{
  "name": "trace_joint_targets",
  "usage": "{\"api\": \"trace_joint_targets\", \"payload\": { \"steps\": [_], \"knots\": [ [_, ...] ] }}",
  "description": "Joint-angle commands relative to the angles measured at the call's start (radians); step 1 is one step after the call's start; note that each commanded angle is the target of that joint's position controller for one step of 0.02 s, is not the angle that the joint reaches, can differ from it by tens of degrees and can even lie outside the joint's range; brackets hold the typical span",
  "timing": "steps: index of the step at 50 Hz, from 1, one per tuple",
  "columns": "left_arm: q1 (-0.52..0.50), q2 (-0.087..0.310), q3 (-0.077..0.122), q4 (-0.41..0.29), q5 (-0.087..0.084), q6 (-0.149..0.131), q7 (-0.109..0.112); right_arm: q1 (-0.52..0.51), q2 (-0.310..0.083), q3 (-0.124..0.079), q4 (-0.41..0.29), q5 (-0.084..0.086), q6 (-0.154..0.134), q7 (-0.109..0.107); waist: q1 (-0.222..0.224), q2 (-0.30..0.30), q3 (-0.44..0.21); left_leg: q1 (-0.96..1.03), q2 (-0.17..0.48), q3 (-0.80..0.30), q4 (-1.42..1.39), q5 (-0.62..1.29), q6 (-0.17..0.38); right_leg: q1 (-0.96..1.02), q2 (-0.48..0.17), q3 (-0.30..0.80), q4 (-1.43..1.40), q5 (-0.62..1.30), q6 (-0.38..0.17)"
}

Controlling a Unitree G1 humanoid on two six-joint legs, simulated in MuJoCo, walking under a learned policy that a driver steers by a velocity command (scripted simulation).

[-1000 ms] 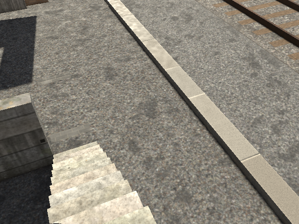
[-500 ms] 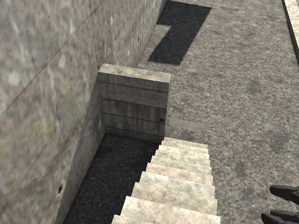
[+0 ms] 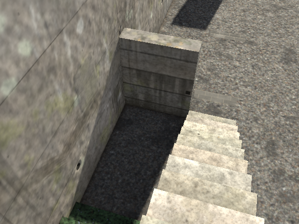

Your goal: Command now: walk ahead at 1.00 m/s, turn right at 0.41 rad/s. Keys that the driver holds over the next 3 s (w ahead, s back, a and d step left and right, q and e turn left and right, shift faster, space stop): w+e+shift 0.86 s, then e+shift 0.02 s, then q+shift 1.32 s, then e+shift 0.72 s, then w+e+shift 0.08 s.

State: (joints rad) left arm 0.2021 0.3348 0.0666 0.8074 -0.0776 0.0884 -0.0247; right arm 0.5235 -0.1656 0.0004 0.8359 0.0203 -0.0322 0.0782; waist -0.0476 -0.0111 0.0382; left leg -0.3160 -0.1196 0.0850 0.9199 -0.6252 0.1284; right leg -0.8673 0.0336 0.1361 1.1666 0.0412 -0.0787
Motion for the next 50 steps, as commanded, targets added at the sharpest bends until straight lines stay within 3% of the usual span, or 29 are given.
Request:
{"api": "trace_joint_targets", "payload": {
  "steps": [1, 9, 10, 15, 17, 19, 20, 21, 23, 24, 26, 27, 28, 29, 30, 31, 33, 35, 37, 38, 39, 40, 42, 45, 46, 47, 48, 49, 50],
  "knots": [
    [-0.094, 0.036, 0.027, -0.071, 0.004, 0.013, -0.006, 0.001, -0.139, -0.016, -0.079, -0.004, 0.005, -0.045, 0.015, 0.019, -0.011, 0.146, 0.365, -0.332, -0.196, 0.83, -0.073, -0.102, 0.014, 0.071, -0.126, 0.235, -0.071],
    [-0.006, 0.038, 0.087, -0.104, 0.022, 0.045, -0.016, -0.065, -0.157, 0.045, -0.067, 0.014, 0.032, -0.105, 0.029, 0.133, 0.154, 0.162, 0.319, -0.086, -0.138, 0.989, -0.165, 0.06, 0.029, -0.107, -0.239, 0.283, -0.155],
    [-0.13, -0.044, 0.013, -0.096, 0.186, -0.026, -0.002, 0.068, -0.141, 0.011, 0.064, -0.093, -0.043, -0.133, -0.001, -0.042, 0.137, 0.224, 0.283, 0.046, -0.038, 0.767, -0.151, 0.045, -0.018, -0.26, -0.345, 0.63, -0.114],
    [0.099, 0.062, 0.066, 0.026, 0.112, -0.068, 0.002, -0.044, -0.129, -0.013, 0.095, -0.142, -0.1, -0.112, 0.061, 0.108, 0.067, 0.314, 0.331, 0.122, 0.332, 0.723, -0.146, 0.228, -0.071, -0.196, -0.42, 0.455, -0.107],
    [0.345, 0.098, 0.081, 0.084, 0.141, -0.093, 0.005, -0.227, -0.149, -0.019, 0.052, -0.111, -0.104, -0.109, 0.217, -0.015, 0.004, 0.024, 0.278, 0.174, 0.69, 0.726, -0.201, 0.642, -0.038, -0.211, -0.484, 0.397, -0.186],
    [0.615, 0.076, 0.084, 0.17, 0.097, -0.118, 0.043, -0.559, -0.232, -0.046, -0.041, -0.079, -0.075, -0.088, 0.486, -0.167, 0.079, -0.457, 0.092, 0.164, 1.162, 0.282, -0.202, 1.056, -0.046, -0.124, -0.687, 0.527, -0.297],
    [0.408, 0.168, 0.081, 0.154, 0.06, -0.117, 0.069, -0.453, -0.173, -0.031, -0.126, -0.071, -0.062, -0.064, 0.211, -0.179, 0.021, -0.799, 0.009, 0.078, 0.958, 0.024, -0.244, 1.238, -0.186, 0.375, -0.696, 0.449, -0.38],
    [0.354, 0.191, 0.084, 0.124, 0.036, -0.116, 0.081, -0.443, -0.155, -0.008, -0.143, -0.088, -0.071, -0.056, 0.158, -0.189, 0.017, -0.647, 0.059, -0.053, 0.585, -0.068, -0.212, 0.959, -0.22, 0.602, -0.756, 0.139, -0.42],
    [0.531, -0.011, 0.022, 0.174, 0.132, -0.161, 0.038, -0.469, -0.191, -0.011, -0.012, -0.105, -0.099, -0.058, 0.335, 0.002, 0.124, -0.56, 0.015, 0.104, 0.726, -0.261, -0.244, 0.949, -0.011, -0.062, -0.642, 0.667, -0.248],
    [0.555, -0.036, 0.004, 0.231, 0.16, -0.22, 0.069, -0.492, -0.132, -0.005, -0.049, -0.091, -0.102, -0.055, 0.276, -0.266, 0.161, -0.629, 0.021, -0.042, 0.632, -0.336, -0.267, 0.999, -0.004, 0.028, -0.644, 0.515, -0.25],
    [0.616, -0.077, -0.005, 0.242, 0.131, -0.228, 0.07, -0.586, -0.203, -0.026, -0.079, -0.129, -0.086, -0.049, 0.351, -0.089, 0.102, -0.392, 0.054, -0.108, 0.408, -0.28, -0.254, 0.844, -0.026, 0.086, -0.608, 0.631, -0.226],
    [0.378, -0.028, 0.007, 0.175, 0.117, -0.183, 0.101, -0.326, -0.099, -0.001, -0.096, -0.106, -0.084, -0.015, 0.099, -0.053, 0.039, -0.21, 0.153, -0.303, -0.095, -0.217, -0.238, 0.655, -0.134, 0.448, -0.437, 0.735, -0.325],
    [-0.043, -0.003, 0.013, 0.091, 0.051, -0.169, 0.122, 0.311, -0.029, 0.004, 0.149, -0.098, -0.079, -0.009, -0.257, 0.197, 0.037, 0.662, 0.159, -0.176, -0.518, 0.219, -0.202, -0.176, -0.075, 0.34, -0.085, 0.52, -0.326],
    [-0.239, -0.018, 0.014, -0.001, 0.08, -0.205, 0.141, 0.679, -0.274, -0.063, 0.329, -0.108, -0.088, -0.048, -0.456, 0.761, 0.126, 1.051, 0.348, -0.245, -0.102, 1.72, -0.422, -0.76, 0.161, -0.03, 0.386, -0.682, -0.273],
    [-0.264, 0.028, 0.013, -0.033, 0.155, -0.229, 0.129, 0.622, -0.229, -0.075, 0.286, -0.085, -0.07, -0.092, -0.446, 0.347, 0.13, 0.985, 0.424, -0.347, -0.133, 1.594, -0.417, -0.921, 0.094, -0.076, 0.238, -0.566, -0.235],
    [-0.313, 0.025, 0.009, -0.055, 0.192, -0.278, 0.097, 0.467, -0.165, -0.051, 0.26, -0.122, -0.074, -0.116, -0.359, 0.146, 0.288, 0.823, 0.371, -0.335, -0.108, 1.35, -0.383, -0.887, 0.123, -0.123, 0.104, -0.437, -0.203],
    [-0.057, 0.074, 0.028, -0.006, 0.161, -0.275, 0.012, 0.132, -0.132, -0.033, 0.248, -0.13, -0.105, -0.132, -0.084, -0.032, 0.361, 0.447, 0.246, -0.106, 0.032, 1.141, -0.314, -0.423, 0.1, -0.281, -0.228, -0.112, -0.16],
    [0.443, 0.001, 0.036, 0.17, 0.077, -0.199, -0.04, -0.345, -0.045, -0.019, 0.186, -0.084, -0.17, -0.139, 0.302, -0.061, 0.149, -0.287, 0.094, 0.224, 0.246, 0.676, -0.249, 0.676, 0.058, -0.371, -0.555, 0.694, -0.064],
    [0.87, -0.097, 0.038, 0.285, 0.068, -0.099, -0.045, -0.52, -0.171, -0.048, 0.167, 0.033, -0.168, -0.151, 0.516, 0.024, -0.149, -0.489, 0.063, 0.22, 0.643, 0.394, -0.274, 1.276, -0.074, -0.111, -0.392, 0.938, -0.168],
    [0.95, -0.07, 0.043, 0.313, 0.084, -0.073, -0.016, -0.674, -0.213, -0.063, 0.117, -0.024, -0.178, -0.14, 0.6, -0.015, -0.077, -0.562, 0.031, 0.169, 0.734, 0.237, -0.29, 1.273, -0.135, 0.001, -0.424, 0.744, -0.225],
    [0.868, -0.073, 0.053, 0.242, -0.039, -0.123, 0.044, -0.736, -0.104, -0.008, 0.022, 0.285, -0.121, -0.118, 0.479, -0.048, 0.039, -0.638, 0.104, 0.069, 0.79, 0.002, -0.288, 1.262, -0.116, 0.17, -0.47, 0.39, -0.134],
    [0.736, -0.016, 0.063, 0.196, -0.016, -0.146, 0.059, -0.704, -0.103, 0.001, -0.012, 0.246, -0.108, -0.092, 0.458, -0.078, 0.136, -0.399, 0.101, 0.114, 0.694, 0.0, -0.253, 0.988, -0.07, 0.03, -0.756, 0.446, -0.065],
    [0.508, -0.01, 0.052, 0.166, 0.016, -0.204, 0.049, -0.434, -0.082, 0.016, -0.027, 0.082, -0.079, -0.076, 0.161, 0.091, 0.164, -0.228, 0.144, 0.198, 0.612, -0.092, -0.22, 0.78, -0.02, 0.059, -0.852, 0.424, -0.074],
    [0.45, 0.099, 0.091, 0.113, 0.08, -0.239, -0.011, -0.219, -0.126, 0.032, -0.092, 0.05, -0.076, -0.059, 0.056, -0.038, 0.12, -0.351, 0.13, 0.284, 0.69, 0.027, -0.17, 0.998, 0.021, 0.003, -1.107, 0.569, -0.142],
    [0.535, 0.005, 0.062, 0.127, 0.001, -0.23, 0.002, -0.171, -0.14, 0.022, -0.107, 0.034, -0.078, -0.045, 0.085, -0.246, 0.046, -0.596, 0.174, 0.18, 0.662, 0.053, -0.103, 1.142, 0.098, -0.045, -0.787, 0.83, -0.062],
    [0.386, 0.015, 0.071, 0.07, -0.095, -0.212, 0.066, -0.085, -0.274, -0.029, -0.17, 0.066, -0.085, -0.041, 0.001, -0.802, 0.089, -0.457, 0.266, -0.018, 0.132, 0.468, -0.132, 0.88, 0.078, 0.002, -0.528, 1.212, -0.092],
    [0.361, 0.019, 0.093, 0.02, -0.017, -0.15, 0.071, 0.177, -0.358, -0.072, 0.039, 0.114, -0.093, -0.034, 0.035, -0.745, -0.059, -0.489, 0.253, -0.004, 0.238, 0.623, -0.165, 0.967, -0.034, 0.095, -0.349, 1.456, -0.085],
    [0.23, 0.156, 0.156, -0.023, 0.172, -0.142, 0.093, 0.25, -0.419, -0.113, -0.013, 0.186, -0.093, -0.058, 0.055, -1.024, -0.161, -0.27, 0.626, -0.44, 0.126, 1.042, -0.081, 0.495, -0.217, 0.64, -0.365, 0.516, -0.18],
    [0.055, -0.223, 0.015, -0.051, 0.082, -0.166, 0.129, 0.117, -0.542, -0.152, 0.036, 0.177, -0.079, -0.088, -0.06, -0.458, -0.014, -0.151, 0.39, -0.268, -0.221, 1.382, -0.191, 0.37, -0.028, 0.196, -0.248, 0.182, -0.105]
  ]
}}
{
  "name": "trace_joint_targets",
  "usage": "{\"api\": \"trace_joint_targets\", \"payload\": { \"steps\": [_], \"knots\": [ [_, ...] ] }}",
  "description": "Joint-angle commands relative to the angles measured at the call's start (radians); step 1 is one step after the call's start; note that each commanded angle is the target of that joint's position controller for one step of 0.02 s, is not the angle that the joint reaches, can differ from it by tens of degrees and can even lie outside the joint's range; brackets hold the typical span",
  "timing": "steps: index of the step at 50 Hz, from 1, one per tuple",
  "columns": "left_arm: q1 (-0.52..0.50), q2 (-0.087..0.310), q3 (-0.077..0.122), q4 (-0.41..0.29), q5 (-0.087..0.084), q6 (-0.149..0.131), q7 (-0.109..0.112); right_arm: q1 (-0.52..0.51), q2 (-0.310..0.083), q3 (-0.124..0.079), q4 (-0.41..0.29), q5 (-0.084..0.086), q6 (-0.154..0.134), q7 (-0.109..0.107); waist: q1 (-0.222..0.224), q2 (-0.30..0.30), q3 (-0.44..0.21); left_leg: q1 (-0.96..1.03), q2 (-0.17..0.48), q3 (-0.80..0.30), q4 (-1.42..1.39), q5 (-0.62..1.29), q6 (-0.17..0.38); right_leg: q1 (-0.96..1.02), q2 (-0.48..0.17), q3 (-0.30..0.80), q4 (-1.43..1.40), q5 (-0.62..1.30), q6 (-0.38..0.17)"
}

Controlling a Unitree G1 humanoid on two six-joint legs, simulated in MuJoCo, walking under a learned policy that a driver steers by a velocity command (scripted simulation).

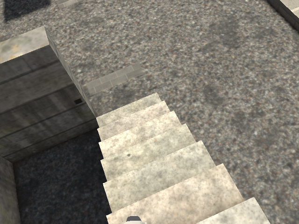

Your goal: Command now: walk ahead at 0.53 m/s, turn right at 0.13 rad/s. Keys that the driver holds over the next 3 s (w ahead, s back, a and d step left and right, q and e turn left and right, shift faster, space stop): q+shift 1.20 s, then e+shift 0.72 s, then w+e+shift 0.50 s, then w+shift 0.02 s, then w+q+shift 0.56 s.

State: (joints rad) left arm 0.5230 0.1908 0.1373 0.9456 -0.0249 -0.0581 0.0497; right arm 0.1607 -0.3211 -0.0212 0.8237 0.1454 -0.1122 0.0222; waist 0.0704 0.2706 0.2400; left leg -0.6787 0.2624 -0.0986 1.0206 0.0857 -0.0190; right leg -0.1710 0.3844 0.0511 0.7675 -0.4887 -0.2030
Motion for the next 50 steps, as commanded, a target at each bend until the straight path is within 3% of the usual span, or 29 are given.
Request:
{"api": "trace_joint_targets", "payload": {
  "steps": [1, 5, 7, 8, 9, 11, 12, 14, 15, 16, 17, 18, 20, 22, 24, 26, 31, 32, 33, 35, 37, 39, 40, 44, 45, 46, 47, 48, 50],
  "knots": [
    [-0.108, -0.138, -0.1, -0.178, -0.137, -0.067, 0.024, 0.438, -0.293, -0.131, 0.121, -0.022, -0.038, 0.008, -0.094, -0.332, -0.214, 0.473, -0.182, 0.149, -0.434, 0.78, -0.084, -0.42, -0.281, 0.087, 0.36, 0.593, 0.079],
    [-0.371, 0.095, -0.083, -0.248, -0.165, 0.015, 0.03, 0.855, 0.182, 0.045, 0.32, -0.06, -0.049, 0.097, -0.338, 0.056, -0.18, 1.275, -0.111, -0.055, -0.512, 0.929, 0.024, -1.038, -0.207, -0.282, 1.54, -0.686, 0.151],
    [-0.339, 0.109, -0.114, -0.396, -0.074, 0.019, -0.038, 0.61, -0.189, -0.056, 0.277, -0.066, 0.002, 0.072, -0.137, 0.268, -0.198, 0.957, 0.132, -0.901, -0.657, -0.159, 0.24, -1.2, -0.395, 0.063, 1.139, -0.242, 0.062],
    [-0.81, 0.175, -0.105, -0.483, -0.012, 0.015, -0.003, 0.438, 0.034, 0.004, 0.153, -0.069, -0.012, 0.045, -0.296, -0.224, 0.126, 0.401, -0.179, -0.522, -0.753, -0.48, 0.136, -1.111, -0.345, -0.109, 0.776, -0.32, 0.045],
    [-0.473, 0.068, -0.137, -0.383, -0.028, -0.009, -0.021, 0.275, 0.108, -0.012, 0.071, -0.074, -0.055, 0.054, -0.115, -0.405, 0.026, 0.272, -0.411, 0.164, -0.684, 0.168, 0.031, -0.558, -0.27, -0.21, 0.259, -0.367, 0.102],
    [0.008, 0.054, -0.108, -0.152, -0.016, -0.042, -0.071, 0.416, 0.003, -0.059, 0.111, -0.043, -0.051, 0.057, 0.044, -0.05, -0.37, 0.072, -0.356, -0.019, -0.745, -0.136, -0.012, 0.225, -0.241, -0.335, 0.324, 0.583, 0.25],
    [-0.039, 0.125, -0.082, -0.164, -0.097, -0.052, -0.064, 0.293, 0.105, -0.02, 0.044, 0.015, -0.041, 0.034, 0.059, -0.036, -0.188, -0.161, -0.323, -0.109, -0.763, -0.488, 0.055, 0.344, -0.298, -0.172, 0.037, 0.835, 0.264],
    [-0.009, 0.02, -0.098, -0.126, -0.013, -0.033, -0.062, 0.31, 0.098, -0.027, 0.023, -0.04, 0.038, 0.038, 0.109, -0.181, -0.169, -0.16, -0.28, -0.127, -0.826, -0.256, 0.096, 0.309, -0.224, -0.4, 0.409, 0.576, 0.274],
    [0.344, 0.08, -0.054, -0.094, -0.06, -0.018, -0.06, 0.101, -0.086, -0.093, -0.063, -0.026, 0.051, -0.021, 0.239, 0.165, -0.178, -0.586, -0.16, -0.385, -0.594, -0.612, -0.016, 0.615, -0.585, 0.247, 0.322, 0.424, 0.103],
    [0.252, 0.16, -0.049, -0.105, -0.112, 0.017, -0.058, 0.089, 0.061, -0.059, -0.103, -0.032, 0.055, -0.078, 0.14, 0.091, -0.102, -0.669, -0.314, -0.363, -0.228, -0.69, -0.05, 0.468, -0.804, 0.443, 0.044, 0.358, 0.087],
    [-0.253, 0.259, -0.109, -0.296, -0.135, -0.018, -0.083, 0.015, 0.172, -0.01, -0.208, 0.055, 0.12, -0.05, 0.006, -0.52, 0.08, -0.35, -0.545, -0.025, -0.016, -0.423, -0.024, -0.421, -0.79, 0.249, -0.618, -0.331, 0.406],
    [-0.658, 0.257, -0.088, -0.277, -0.082, -0.031, -0.081, -0.132, 0.139, -0.024, -0.306, 0.028, 0.163, -0.037, -0.154, -0.766, 0.29, -0.101, -0.48, 0.177, -0.08, -0.243, -0.004, -1.062, -0.731, 0.162, -0.662, -0.614, 0.293],
    [-0.587, -0.008, -0.145, -0.181, -0.016, -0.077, 0.001, 0.501, -0.002, -0.13, 0.008, -0.094, 0.143, 0.0, -0.328, -0.621, -0.118, 0.426, -0.462, 0.162, -0.012, 0.104, -0.044, -0.887, -0.572, -0.104, -0.043, -0.133, 0.11],
    [-0.511, -0.033, -0.178, -0.077, -0.155, -0.079, -0.019, 0.892, 0.025, -0.145, 0.22, 0.002, 0.142, -0.004, -0.405, -0.485, -0.231, 0.633, -0.4, 0.072, -0.059, 0.337, -0.126, -0.747, -0.558, -0.17, 0.239, -0.06, 0.107],
    [-0.798, 0.03, -0.178, -0.156, -0.155, -0.023, -0.018, 0.935, 0.117, -0.092, 0.207, -0.075, 0.106, -0.036, -0.563, -0.168, -0.14, 0.96, -0.319, -0.086, -0.439, 0.33, -0.082, -0.906, -0.408, -0.251, 0.74, -0.261, 0.195],
    [-0.696, 0.224, -0.124, -0.331, -0.04, 0.033, 0.0, 0.623, 0.004, -0.055, 0.073, -0.079, 0.113, -0.072, -0.286, 0.296, 0.011, 0.784, -0.379, -0.418, -0.494, 0.983, -0.188, -0.988, -0.238, -0.062, 0.678, -0.194, 0.098],
    [-0.254, 0.352, -0.079, -0.1, -0.071, -0.003, -0.05, 0.126, -0.029, -0.074, -0.183, -0.132, 0.252, -0.135, 0.015, -0.163, -0.423, 0.613, -0.343, -0.734, -0.168, 1.008, -0.185, -0.325, -0.401, 0.23, 0.032, 0.346, 0.189],
    [-0.03, 0.02, -0.241, 0.031, 0.314, -0.059, -0.097, 0.281, 0.182, 0.029, -0.215, -0.37, 0.144, -0.13, -0.116, -0.844, -0.757, 0.169, -0.491, -0.523, 0.134, -0.673, -0.122, -0.025, -0.428, 0.339, 0.014, 0.689, 0.159],
    [0.05, -0.058, -0.217, -0.025, 0.415, -0.065, -0.08, 0.113, 0.182, 0.042, -0.215, -0.343, 0.125, -0.127, 0.032, -0.416, -0.274, -0.165, -0.473, -0.485, 0.291, -0.8, 0.019, 0.101, -0.412, 0.307, 0.101, 0.555, 0.131],
    [-0.096, -0.059, -0.202, -0.106, 0.259, -0.115, -0.063, 0.352, 0.12, 0.023, -0.108, -0.186, 0.07, -0.103, -0.067, -0.365, -0.169, -0.166, -0.66, -0.135, 0.18, -0.824, -0.096, 0.212, -0.422, 0.028, -0.589, 0.98, 0.125],
    [-0.14, -0.056, -0.194, -0.102, 0.114, -0.118, -0.146, 0.173, -0.055, -0.005, -0.157, -0.209, 0.123, -0.02, -0.027, -0.343, -0.271, -0.232, -0.523, -0.083, 0.206, -0.722, -0.078, 0.513, -0.508, 0.009, -0.741, 1.306, 0.14],
    [0.104, 0.124, -0.115, -0.092, 0.137, -0.125, -0.093, 0.166, -0.032, -0.012, -0.211, -0.176, 0.113, 0.003, 0.103, -0.463, -0.283, -0.298, -0.511, -0.101, 0.273, -0.557, -0.088, 0.675, -0.592, -0.014, -0.575, 1.288, -0.001],
    [-0.099, 0.254, -0.08, -0.17, 0.064, -0.117, -0.083, 0.363, 0.102, -0.006, -0.226, -0.201, 0.089, 0.035, -0.122, -0.647, -0.43, -0.29, -0.362, -0.005, 0.181, -0.638, -0.11, 0.69, -0.761, 0.073, -0.238, 1.744, -0.124],
    [-0.027, 0.1, -0.091, -0.136, 0.114, -0.16, 0.101, 0.303, 0.092, 0.029, -0.081, -0.286, 0.026, 0.164, 0.013, -0.301, -0.002, -0.553, 0.004, -0.058, -0.298, 0.403, -0.024, 0.248, -0.73, 0.104, -0.082, 0.578, 0.143],
    [-0.421, 0.095, -0.096, -0.145, -0.148, -0.125, 0.021, 0.09, -0.082, -0.077, -0.136, 0.142, 0.044, 0.077, -0.096, -0.46, 0.046, 0.13, -0.19, 0.045, -0.647, 0.537, -0.07, -0.415, -0.563, -0.146, -0.097, 0.549, 0.141],
    [-0.3, 0.134, -0.103, -0.128, -0.182, -0.106, -0.026, 0.348, -0.147, -0.122, -0.015, 0.115, 0.079, 0.04, -0.148, -0.408, -0.239, 0.731, -0.354, 0.112, -0.389, 0.771, -0.093, -0.551, -0.468, -0.184, 0.146, 0.551, 0.114],
    [-0.279, 0.217, -0.099, -0.186, 0.222, -0.15, -0.026, 0.746, 0.058, -0.03, 0.154, -0.372, 0.061, 0.104, -0.346, -0.158, -0.214, 1.117, -0.197, 0.152, -0.118, 0.775, 0.019, -0.932, -0.411, -0.216, 0.311, 0.077, 0.354],
    [-0.593, 0.22, -0.091, -0.229, -0.165, -0.073, -0.046, 0.838, -0.094, -0.127, 0.161, -0.015, 0.112, 0.027, -0.413, -0.461, -0.488, 1.164, -0.472, 0.286, -0.297, 0.789, -0.099, -0.562, -0.402, -0.42, 0.418, 0.402, 0.312],
    [-0.693, 0.219, -0.125, -0.287, -0.3, -0.015, -0.038, 0.976, -0.094, -0.109, 0.167, -0.134, 0.135, -0.041, -0.595, -0.056, -0.166, 1.425, -0.389, 0.148, -0.683, 0.58, -0.007, -1.036, -0.274, -0.372, 1.177, -0.298, 0.345]
  ]
}}
Over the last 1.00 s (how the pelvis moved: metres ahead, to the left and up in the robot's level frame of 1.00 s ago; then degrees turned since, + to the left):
0.97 -0.34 -0.76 -45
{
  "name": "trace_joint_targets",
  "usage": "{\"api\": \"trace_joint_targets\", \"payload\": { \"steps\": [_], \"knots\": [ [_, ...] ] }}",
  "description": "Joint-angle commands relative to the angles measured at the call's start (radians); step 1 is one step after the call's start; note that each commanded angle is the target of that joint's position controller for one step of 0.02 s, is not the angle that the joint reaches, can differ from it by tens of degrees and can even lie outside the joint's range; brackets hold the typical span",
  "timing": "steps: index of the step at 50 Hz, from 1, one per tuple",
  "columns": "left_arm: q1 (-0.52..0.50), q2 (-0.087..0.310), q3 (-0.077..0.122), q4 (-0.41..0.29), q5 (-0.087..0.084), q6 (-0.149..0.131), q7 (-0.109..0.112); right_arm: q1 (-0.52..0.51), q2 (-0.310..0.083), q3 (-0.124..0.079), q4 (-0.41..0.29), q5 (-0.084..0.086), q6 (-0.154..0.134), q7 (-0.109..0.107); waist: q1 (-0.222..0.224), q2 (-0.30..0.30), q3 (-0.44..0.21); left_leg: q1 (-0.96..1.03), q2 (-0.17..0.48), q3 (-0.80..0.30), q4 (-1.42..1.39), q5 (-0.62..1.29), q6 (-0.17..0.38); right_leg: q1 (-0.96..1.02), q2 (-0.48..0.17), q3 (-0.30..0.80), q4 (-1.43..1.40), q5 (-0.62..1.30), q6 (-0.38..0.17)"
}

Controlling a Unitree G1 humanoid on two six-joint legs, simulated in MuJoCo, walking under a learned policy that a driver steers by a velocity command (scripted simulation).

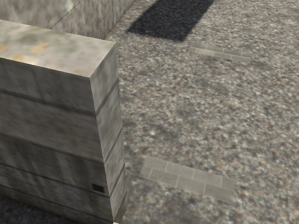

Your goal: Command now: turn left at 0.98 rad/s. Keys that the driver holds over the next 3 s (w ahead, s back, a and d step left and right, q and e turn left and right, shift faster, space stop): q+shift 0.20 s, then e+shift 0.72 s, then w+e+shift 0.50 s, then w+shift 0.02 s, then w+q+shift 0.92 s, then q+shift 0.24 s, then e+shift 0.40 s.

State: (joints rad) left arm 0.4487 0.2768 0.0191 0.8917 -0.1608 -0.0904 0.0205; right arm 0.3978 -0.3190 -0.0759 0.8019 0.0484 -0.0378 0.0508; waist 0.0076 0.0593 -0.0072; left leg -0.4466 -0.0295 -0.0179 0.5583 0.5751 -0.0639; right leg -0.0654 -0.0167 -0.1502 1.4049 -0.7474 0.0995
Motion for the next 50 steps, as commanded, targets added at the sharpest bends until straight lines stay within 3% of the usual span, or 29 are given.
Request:
{"api": "trace_joint_targets", "payload": {
  "steps": [1, 2, 3, 5, 7, 9, 11, 14, 15, 16, 17, 18, 19, 20, 21, 23, 25, 27, 31, 33, 35, 37, 38, 39, 41, 43, 45, 47, 50],
  "knots": [
    [-0.502, 0.112, -0.004, -0.241, -0.087, 0.026, 0.034, 0.465, -0.099, -0.014, 0.156, -0.028, 0.044, -0.066, -0.295, 0.319, 0.211, 0.994, 0.058, -0.25, -0.023, 0.658, 0.091, -1.204, 0.078, -0.015, 0.884, -0.332, -0.045],
    [-0.276, 0.061, -0.034, -0.32, 0.058, 0.017, -0.007, 0.241, -0.212, -0.04, 0.038, -0.006, 0.041, -0.076, -0.073, 0.343, 0.04, 0.915, 0.197, -0.573, 0.066, 0.538, 0.302, -1.219, -0.018, 0.197, 0.667, -0.061, -0.087],
    [-0.217, 0.113, -0.038, -0.298, 0.138, 0.015, -0.047, 0.044, -0.311, -0.098, -0.042, -0.013, 0.035, -0.063, -0.019, 0.229, 0.007, 0.446, 0.244, -0.925, -0.042, -0.171, 0.398, -1.053, -0.1, 0.288, 0.424, 0.17, -0.116],
    [-0.142, 0.246, 0.041, -0.143, 0.106, 0.048, -0.043, -0.048, -0.024, -0.014, -0.043, -0.004, 0.002, -0.075, 0.03, -0.169, 0.13, -0.168, 0.053, -0.661, 0.008, -0.296, 0.381, -0.644, -0.056, 0.262, -0.091, 0.338, -0.004],
    [0.081, 0.233, 0.089, -0.044, 0.088, 0.036, -0.019, -0.069, -0.001, 0.01, -0.028, -0.042, 0.001, -0.081, 0.124, 0.031, -0.069, -0.344, 0.04, -0.648, 0.223, -0.061, 0.409, -0.238, 0.093, 0.224, -0.2, 0.913, 0.02],
    [-0.089, 0.26, 0.113, -0.087, 0.039, 0.06, 0.006, -0.284, 0.095, 0.05, -0.113, 0.008, 0.018, -0.111, 0.086, 0.04, -0.124, -0.332, -0.059, -0.496, 0.418, -0.697, 0.295, -0.13, 0.042, 0.331, -0.459, 1.126, 0.012],
    [-0.152, 0.138, 0.094, -0.117, 0.035, 0.075, 0.003, -0.345, 0.078, 0.073, -0.168, 0.011, 0.049, -0.135, 0.089, -0.048, -0.152, -0.353, -0.084, -0.364, 0.574, -0.795, 0.24, 0.093, 0.048, 0.272, -0.664, 1.262, 0.033],
    [0.219, 0.095, 0.118, 0.045, 0.062, 0.045, -0.046, -0.342, 0.187, 0.126, -0.11, -0.008, 0.051, -0.153, 0.195, 0.033, 0.022, -0.566, -0.099, -0.211, 0.896, -0.977, 0.196, 0.37, -0.157, 0.384, -0.885, 1.351, -0.035],
    [0.255, 0.046, 0.102, 0.035, 0.074, 0.012, -0.077, -0.303, 0.239, 0.159, -0.068, 0.039, 0.023, -0.159, 0.264, -0.104, 0.137, -0.584, -0.226, 0.038, 1.311, -1.329, 0.119, 0.301, -0.189, 0.438, -1.144, 1.26, -0.099],
    [0.15, 0.043, 0.057, 0.054, 0.053, -0.002, -0.112, -0.251, 0.196, 0.142, -0.141, 0.038, 0.017, -0.147, 0.082, -0.265, 0.235, -0.693, -0.215, 0.162, 1.482, -1.475, 0.077, 0.166, -0.142, 0.407, -0.985, 1.596, -0.094],
    [0.198, 0.234, 0.108, 0.09, -0.011, 0.016, -0.126, -0.322, 0.106, 0.12, -0.216, 0.02, -0.002, -0.117, 0.078, -0.597, 0.313, -0.937, -0.1, 0.08, 1.303, -1.437, 0.088, 0.079, -0.143, 0.717, -0.932, 1.131, -0.122],
    [0.102, 0.258, 0.14, 0.049, -0.01, 0.017, -0.112, -0.456, 0.101, 0.129, -0.252, -0.001, -0.018, -0.112, 0.101, -0.534, 0.321, -1.095, 0.005, 0.052, 1.241, -1.327, 0.09, 0.094, -0.158, 0.788, -0.926, 1.047, -0.108],
    [-0.023, 0.207, 0.127, -0.077, 0.059, 0.016, -0.083, -0.679, 0.05, 0.122, -0.31, -0.025, -0.029, -0.09, 0.183, -0.258, 0.295, -0.953, -0.02, 0.104, 0.894, -1.122, 0.113, -0.056, -0.04, 0.663, -1.033, 0.95, -0.053],
    [-0.086, 0.251, 0.14, -0.106, 0.152, 0.025, -0.079, -0.524, 0.071, 0.107, -0.264, -0.031, -0.033, -0.064, 0.066, -0.332, 0.182, -0.627, 0.028, -0.009, 0.535, -0.918, 0.102, -0.219, -0.094, 0.851, -1.057, 1.131, -0.095],
    [-0.091, 0.341, 0.164, -0.048, 0.186, 0.035, -0.059, -0.248, 0.038, 0.066, -0.148, 0.004, -0.031, -0.063, -0.059, -0.354, -0.001, -0.336, 0.096, -0.186, 0.706, -0.633, 0.074, -0.299, -0.262, 1.111, -1.027, 1.188, -0.21],
    [-0.179, 0.217, 0.139, -0.077, 0.143, 0.045, -0.003, -0.286, -0.02, 0.057, -0.098, 0.061, -0.035, -0.092, -0.064, -0.146, -0.036, -0.265, 0.102, -0.234, 0.591, -0.439, 0.081, -0.264, -0.154, 0.941, -0.831, 0.96, -0.211],
    [-0.111, 0.118, 0.094, -0.125, 0.066, 0.083, 0.024, -0.618, -0.034, 0.071, -0.157, -0.013, -0.073, -0.101, 0.086, -0.028, -0.081, -0.041, -0.021, -0.149, 0.077, -0.068, 0.065, -0.229, 0.1, 0.66, -0.67, 0.599, -0.189],
    [-0.063, 0.122, 0.088, -0.132, 0.113, 0.142, 0.012, -0.731, 0.022, 0.091, -0.173, -0.006, -0.07, -0.06, 0.143, -0.116, -0.089, 0.108, -0.091, -0.129, -0.049, -0.14, 0.069, -0.207, 0.15, 0.647, -0.657, 0.49, -0.173],
    [0.057, -0.017, 0.018, -0.133, 0.116, 0.164, -0.005, -0.597, -0.032, 0.037, -0.127, 0.015, -0.055, -0.058, 0.169, -0.161, -0.005, 0.366, 0.104, -0.307, -0.521, 0.084, 0.094, -0.202, 0.224, 0.513, -0.338, 0.336, -0.162],
    [0.055, -0.039, -0.008, -0.133, 0.124, 0.168, 0.006, -0.357, -0.042, 0.001, -0.02, 0.012, -0.069, -0.039, 0.094, -0.011, 0.055, 0.786, 0.197, -0.253, -0.573, 0.372, 0.103, -0.619, 0.22, 0.379, -0.006, 0.115, -0.158],
    [0.019, 0.054, 0.038, -0.199, 0.097, 0.173, -0.004, -0.137, 0.051, 0.068, 0.019, 0.06, -0.071, -0.012, -0.048, 0.295, -0.25, 1.312, 0.475, -0.176, 0.11, 0.983, 0.239, -1.104, 0.092, 0.263, 0.532, -0.219, -0.135],
    [-0.067, 0.112, 0.052, -0.31, 0.074, 0.154, -0.056, -0.186, 0.017, 0.028, 0.02, 0.073, -0.078, -0.049, -0.037, 0.42, -0.421, 1.299, 0.641, -0.369, 0.129, -0.011, 0.39, -1.301, -0.174, 0.501, 0.402, -0.061, -0.151],
    [-0.212, 0.166, 0.071, -0.271, 0.115, 0.189, -0.089, -0.267, 0.077, 0.051, -0.048, 0.053, -0.059, -0.038, -0.048, 0.032, -0.112, 0.859, 0.323, -0.081, -0.035, -0.167, 0.269, -1.164, -0.082, 0.285, 0.009, 0.194, -0.107],
    [-0.276, 0.165, 0.084, -0.273, 0.122, 0.193, -0.099, -0.332, 0.012, 0.054, -0.048, 0.043, -0.052, -0.049, 0.008, 0.076, 0.052, 0.368, 0.267, 0.013, -0.08, -0.227, 0.208, -0.863, -0.029, 0.208, -0.333, 0.535, -0.01],
    [-0.05, 0.061, 0.101, -0.131, 0.142, 0.151, -0.084, -0.355, -0.143, 0.011, -0.066, 0.007, -0.045, -0.088, 0.086, 0.206, -0.1, -0.042, 0.33, -0.007, -0.036, -0.039, 0.202, -0.234, 0.037, 0.129, -0.104, 0.959, 0.076],
    [-0.044, 0.151, 0.15, -0.117, 0.088, 0.168, -0.089, -0.45, -0.021, 0.047, -0.102, 0.088, -0.034, -0.117, 0.134, 0.155, -0.036, -0.059, 0.329, 0.112, 0.073, -0.215, 0.058, -0.379, 0.039, 0.193, -0.058, 0.861, 0.066],
    [-0.253, 0.12, 0.123, -0.22, 0.179, 0.197, -0.083, -0.416, 0.017, 0.044, -0.096, 0.081, -0.007, -0.142, 0.078, -0.053, 0.092, 0.026, 0.365, 0.134, 0.063, -0.65, 0.017, -0.607, -0.01, 0.232, -0.288, 0.926, -0.023],
    [-0.33, 0.084, 0.115, -0.247, 0.142, 0.155, -0.12, -0.377, -0.038, -0.001, -0.086, 0.015, -0.036, -0.125, 0.041, -0.084, 0.045, 0.027, 0.445, 0.126, 0.154, -1.117, 0.031, -0.466, -0.095, 0.252, -0.626, 1.247, -0.005],
    [-0.01, 0.075, 0.14, -0.132, 0.053, 0.098, -0.139, -0.374, -0.024, 0.009, -0.067, 0.062, 0.0, -0.056, 0.095, -0.035, -0.075, 0.054, 0.401, 0.293, 0.409, -1.268, 0.048, -0.107, -0.077, 0.155, -0.781, 1.328, -0.065]
  ]
}}
Over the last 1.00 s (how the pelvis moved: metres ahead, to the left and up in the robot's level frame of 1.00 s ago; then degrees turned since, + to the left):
1.13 0.34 -0.85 43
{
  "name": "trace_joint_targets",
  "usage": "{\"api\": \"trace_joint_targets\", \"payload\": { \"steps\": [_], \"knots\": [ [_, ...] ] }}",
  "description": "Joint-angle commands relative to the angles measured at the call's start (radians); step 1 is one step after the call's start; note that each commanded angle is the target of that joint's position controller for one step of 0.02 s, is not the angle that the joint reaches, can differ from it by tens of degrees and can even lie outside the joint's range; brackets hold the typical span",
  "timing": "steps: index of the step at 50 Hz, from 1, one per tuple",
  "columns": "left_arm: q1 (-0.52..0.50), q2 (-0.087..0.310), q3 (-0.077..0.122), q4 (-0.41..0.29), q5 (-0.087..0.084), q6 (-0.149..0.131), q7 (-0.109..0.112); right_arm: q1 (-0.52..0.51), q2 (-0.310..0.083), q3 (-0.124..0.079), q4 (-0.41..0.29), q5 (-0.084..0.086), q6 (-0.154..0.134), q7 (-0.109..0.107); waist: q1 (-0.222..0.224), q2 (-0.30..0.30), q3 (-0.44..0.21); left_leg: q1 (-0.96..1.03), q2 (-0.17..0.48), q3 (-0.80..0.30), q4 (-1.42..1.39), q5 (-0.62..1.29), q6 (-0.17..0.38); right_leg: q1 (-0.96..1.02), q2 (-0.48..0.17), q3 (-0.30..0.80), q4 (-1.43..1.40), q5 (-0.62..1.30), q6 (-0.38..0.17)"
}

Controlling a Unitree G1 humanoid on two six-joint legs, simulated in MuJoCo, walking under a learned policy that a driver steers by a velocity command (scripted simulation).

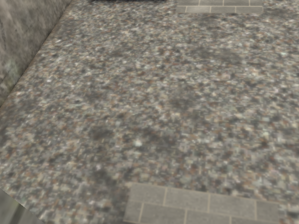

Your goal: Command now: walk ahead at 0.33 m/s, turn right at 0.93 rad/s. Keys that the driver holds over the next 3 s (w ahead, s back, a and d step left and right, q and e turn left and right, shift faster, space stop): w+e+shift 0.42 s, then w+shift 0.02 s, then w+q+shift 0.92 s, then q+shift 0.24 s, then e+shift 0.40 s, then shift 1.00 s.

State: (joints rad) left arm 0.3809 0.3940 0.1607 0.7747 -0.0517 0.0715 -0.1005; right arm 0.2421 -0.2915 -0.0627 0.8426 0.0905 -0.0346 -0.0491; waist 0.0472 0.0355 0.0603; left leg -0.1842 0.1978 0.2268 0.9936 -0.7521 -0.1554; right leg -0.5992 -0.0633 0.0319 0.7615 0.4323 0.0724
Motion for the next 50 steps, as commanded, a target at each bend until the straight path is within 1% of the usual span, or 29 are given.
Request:
{"api": "trace_joint_targets", "payload": {
  "steps": [1, 2, 3, 4, 5, 6, 7, 8, 9, 10, 11, 13, 15, 19, 20, 21, 22, 23, 24, 26, 28, 33, 36, 39, 40, 41, 42, 44, 50],
  "knots": [
    [0.128, -0.034, 0.007, 0.021, -0.054, -0.08, -0.013, -0.197, -0.028, 0.019, -0.064, 0.056, 0.018, 0.065, 0.07, -0.098, -0.136, -0.178, 0.137, 0.113, 0.132, 0.02, 0.139, 0.489, -0.006, -0.081, -0.261, 0.242, -0.055],
    [0.784, 0.067, 0.038, 0.462, 0.029, -0.094, 0.048, -0.386, -0.079, 0.018, -0.067, 0.013, -0.081, 0.085, 0.354, -0.18, -0.404, -0.274, 0.093, -0.046, 0.367, 0.143, 0.189, 1.032, -0.111, 0.082, -0.225, -0.253, -0.14],
    [0.768, 0.136, 0.071, 0.511, 0.102, -0.103, 0.059, -0.377, -0.003, 0.049, -0.06, -0.012, -0.127, 0.113, 0.403, -0.264, -0.184, -0.432, -0.042, 0.004, 0.916, -0.095, 0.207, 0.91, -0.085, 0.064, -0.216, -0.524, -0.116],
    [0.43, 0.043, -0.021, 0.401, 0.001, -0.144, 0.031, -0.286, 0.132, 0.075, -0.173, -0.014, -0.11, 0.119, 0.158, -0.487, -0.014, -0.726, -0.092, -0.008, 1.287, -0.198, 0.242, 0.717, 0.072, -0.023, 0.114, -0.146, -0.016],
    [0.266, -0.028, -0.085, 0.205, 0.042, -0.13, 0.015, 0.058, 0.087, 0.024, -0.111, -0.12, -0.118, 0.07, -0.088, -0.949, 0.029, -0.979, -0.092, -0.205, 1.392, -0.205, 0.167, 0.691, 0.174, 0.28, 0.095, 0.261, -0.176],
    [0.313, 0.061, -0.046, 0.189, 0.041, -0.119, 0.006, -0.09, 0.003, 0.027, -0.212, -0.125, -0.134, 0.056, 0.035, -0.773, -0.142, -1.085, -0.136, -0.209, 1.346, -0.156, 0.145, 0.76, 0.038, 0.648, -0.198, -0.215, -0.36],
    [0.376, 0.142, -0.028, 0.2, 0.034, -0.122, 0.012, -0.301, 0.075, 0.047, -0.317, -0.064, -0.116, 0.04, 0.078, -0.558, -0.153, -1.216, -0.151, -0.253, 1.26, -0.104, 0.145, 0.713, -0.165, 1.203, -0.48, -0.917, -0.496],
    [0.163, 0.087, -0.045, 0.119, 0.059, -0.099, 0.082, -0.335, 0.071, 0.078, -0.208, -0.266, -0.083, 0.074, 0.033, -0.117, 0.025, -1.183, -0.073, -0.298, 1.159, 0.032, 0.142, 0.467, -0.163, 1.216, -0.495, -1.148, -0.379],
    [0.204, 0.264, 0.013, 0.145, -0.008, -0.084, 0.025, -0.278, -0.046, 0.037, -0.234, -0.008, -0.02, 0.098, -0.016, -0.095, 0.03, -1.071, -0.072, -0.355, 1.001, 0.051, 0.18, 0.344, -0.203, 1.22, -0.492, -1.443, -0.416],
    [0.092, 0.141, -0.031, 0.101, 0.03, -0.092, 0.02, -0.325, -0.121, 0.012, -0.232, 0.022, 0.008, 0.099, -0.032, -0.027, 0.087, -0.963, -0.09, -0.405, 0.696, 0.287, 0.145, 0.18, -0.163, 1.097, -0.436, -1.463, -0.441],
    [0.074, -0.005, -0.08, 0.08, 0.051, -0.106, 0.047, -0.382, -0.126, 0.004, -0.238, 0.007, 0.017, 0.082, -0.061, -0.099, 0.103, -0.784, -0.101, -0.436, 0.488, 0.384, 0.107, -0.004, -0.116, 0.965, -0.431, -1.303, -0.461],
    [0.096, -0.013, -0.078, 0.095, 0.042, -0.128, 0.076, -0.463, -0.051, 0.04, -0.259, -0.048, -0.003, 0.061, -0.031, -0.163, 0.056, -0.635, -0.162, -0.365, 0.162, 0.529, 0.082, 0.06, -0.005, 0.764, -0.436, -0.996, -0.412],
    [0.101, -0.05, -0.095, 0.074, 0.026, -0.143, 0.084, -0.489, -0.041, 0.048, -0.268, -0.012, -0.016, 0.041, -0.002, -0.211, 0.053, -0.434, -0.219, -0.284, -0.186, 0.579, 0.094, 0.112, 0.065, 0.608, -0.464, -0.684, -0.361],
    [0.065, -0.098, -0.114, 0.031, 0.004, -0.15, 0.08, -0.382, -0.055, 0.008, -0.246, -0.011, -0.062, 0.044, -0.015, -0.178, -0.03, -0.148, -0.261, -0.228, -0.448, 0.7, 0.125, 0.344, 0.083, 0.543, -0.366, -0.264, -0.288],
    [0.067, 0.007, -0.067, 0.063, 0.079, -0.142, 0.079, -0.209, -0.036, 0.023, -0.178, -0.15, -0.04, 0.021, -0.058, -0.008, -0.007, -0.036, -0.311, -0.209, -0.461, 0.578, 0.108, 0.317, 0.082, 0.523, -0.212, -0.259, -0.272],
    [0.007, 0.021, -0.059, 0.047, 0.082, -0.15, 0.071, 0.003, -0.056, 0.0, -0.137, -0.15, -0.036, 0.01, -0.182, -0.002, -0.094, 0.192, -0.29, -0.235, -0.438, 0.508, 0.108, 0.24, 0.134, 0.46, -0.026, -0.227, -0.254],
    [-0.085, -0.084, -0.083, -0.001, 0.072, -0.176, 0.066, 0.26, -0.155, -0.037, -0.106, -0.148, -0.037, -0.009, -0.304, 0.062, -0.204, 0.418, -0.082, -0.52, -0.498, 0.176, 0.139, 0.086, 0.203, 0.344, 0.285, -0.347, -0.224],
    [-0.094, -0.187, -0.103, -0.06, 0.056, -0.186, 0.06, 0.287, -0.234, -0.057, -0.078, -0.17, -0.027, -0.013, -0.219, 0.346, -0.183, 0.46, 0.118, -1.087, -0.795, -0.335, 0.217, -0.199, 0.295, 0.223, 0.521, -0.934, -0.211],
    [-0.024, -0.174, -0.121, -0.033, 0.062, -0.174, 0.056, 0.076, -0.158, -0.047, -0.108, -0.165, -0.02, 0.019, -0.105, 0.353, -0.049, 0.301, 0.119, -1.226, -0.817, -0.475, 0.293, -0.294, 0.191, 0.181, 0.598, -0.87, -0.231],
    [-0.17, -0.108, -0.11, -0.059, 0.117, -0.166, 0.04, 0.064, -0.042, -0.024, -0.084, -0.145, -0.037, 0.052, -0.137, 0.084, 0.018, 0.071, 0.012, -0.977, -0.773, -0.177, 0.34, -0.198, 0.14, 0.13, 0.538, -0.778, -0.222],
    [-0.286, -0.122, -0.122, -0.126, 0.128, -0.163, 0.045, 0.138, -0.001, -0.005, 0.017, -0.136, -0.056, 0.048, -0.113, 0.106, 0.015, -0.023, -0.081, -0.816, -0.794, 0.108, 0.317, -0.072, 0.1, 0.109, 0.379, -0.74, -0.182],
    [-0.401, -0.086, -0.162, -0.208, 0.118, -0.146, 0.045, 0.151, -0.14, -0.041, 0.053, -0.124, -0.057, 0.032, -0.038, 0.105, -0.027, -0.062, -0.105, -0.802, -0.829, 0.545, 0.363, 0.114, 0.132, 0.017, 0.016, -0.721, -0.079],
    [-0.445, -0.058, -0.171, -0.208, 0.085, -0.148, 0.065, 0.189, -0.136, -0.043, 0.057, -0.103, -0.051, 0.05, -0.058, 0.051, -0.014, -0.226, -0.091, -0.728, -0.862, 0.586, 0.347, 0.399, 0.126, -0.001, -0.131, -0.57, -0.052],
    [-0.275, 0.016, -0.141, -0.142, 0.098, -0.147, 0.093, 0.24, -0.136, -0.041, 0.077, -0.092, -0.057, 0.067, 0.017, -0.03, -0.102, -0.283, -0.155, -0.657, -0.613, 0.819, 0.289, 0.757, 0.124, 0.024, -0.273, -0.586, -0.089],
    [-0.139, 0.081, -0.117, -0.115, 0.112, -0.154, 0.112, 0.233, -0.126, -0.04, 0.072, -0.075, -0.072, 0.073, 0.089, -0.098, -0.191, -0.365, -0.208, -0.581, -0.377, 0.821, 0.263, 0.943, 0.008, 0.129, -0.297, -0.691, -0.125],
    [0.014, 0.134, -0.098, -0.108, 0.12, -0.158, 0.131, 0.249, -0.043, -0.019, 0.044, -0.066, -0.081, 0.069, 0.124, -0.232, -0.322, -0.454, -0.248, -0.476, -0.09, 0.336, 0.258, 1.096, -0.269, 0.375, -0.355, -0.955, -0.17],
    [-0.001, 0.167, -0.085, -0.105, 0.116, -0.142, 0.142, 0.318, 0.011, 0.006, 0.03, -0.044, -0.064, 0.058, 0.079, -0.301, -0.356, -0.581, -0.267, -0.335, 0.116, 0.235, 0.246, 1.064, -0.429, 0.713, -0.472, -1.17, -0.278],
    [-0.072, 0.018, -0.104, -0.099, 0.108, -0.146, 0.131, 0.189, -0.033, -0.002, 0.035, -0.099, -0.035, 0.058, 0.052, -0.088, -0.13, -0.66, -0.152, -0.315, 0.26, 0.403, 0.244, 0.824, -0.327, 0.577, -0.498, -1.042, -0.28],
    [-0.033, -0.065, -0.118, 0.004, 0.078, -0.21, 0.109, -0.051, 0.027, 0.006, -0.088, -0.123, 0.0, 0.105, -0.046, -0.142, 0.058, -0.78, -0.087, -0.275, 0.206, 0.501, 0.262, 0.66, -0.197, 0.103, -0.614, -0.364, -0.196]
  ]
}}
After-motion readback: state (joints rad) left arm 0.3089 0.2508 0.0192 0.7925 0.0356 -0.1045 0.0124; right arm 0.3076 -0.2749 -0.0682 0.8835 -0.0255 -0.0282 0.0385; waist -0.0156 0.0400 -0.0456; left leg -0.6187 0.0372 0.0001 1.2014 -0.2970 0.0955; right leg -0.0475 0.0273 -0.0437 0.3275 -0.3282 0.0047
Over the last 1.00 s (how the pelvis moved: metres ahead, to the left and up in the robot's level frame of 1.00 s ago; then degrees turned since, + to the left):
0.63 -0.11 -0.51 -9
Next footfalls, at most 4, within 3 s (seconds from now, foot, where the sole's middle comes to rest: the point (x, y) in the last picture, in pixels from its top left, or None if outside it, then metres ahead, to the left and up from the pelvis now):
0.06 right None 0.12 -0.12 -0.88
0.42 left None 0.48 -0.04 -0.88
0.82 right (259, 210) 0.56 -0.35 -0.88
1.22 left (223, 126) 1.05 -0.24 -0.88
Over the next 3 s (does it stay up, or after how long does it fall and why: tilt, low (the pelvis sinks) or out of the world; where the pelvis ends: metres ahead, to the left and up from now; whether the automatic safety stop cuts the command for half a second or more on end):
stays up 1.33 -0.28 -0.11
